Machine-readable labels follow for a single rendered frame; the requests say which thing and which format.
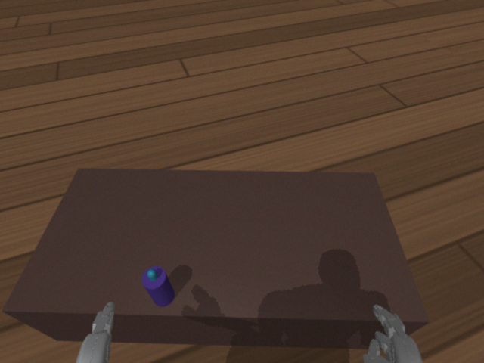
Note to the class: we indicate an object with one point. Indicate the left robot hand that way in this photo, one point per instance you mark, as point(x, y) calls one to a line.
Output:
point(96, 346)

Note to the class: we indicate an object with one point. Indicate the right robot hand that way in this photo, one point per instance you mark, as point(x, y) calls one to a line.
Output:
point(397, 345)

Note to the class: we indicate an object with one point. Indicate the bottle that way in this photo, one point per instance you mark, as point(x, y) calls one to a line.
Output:
point(158, 286)

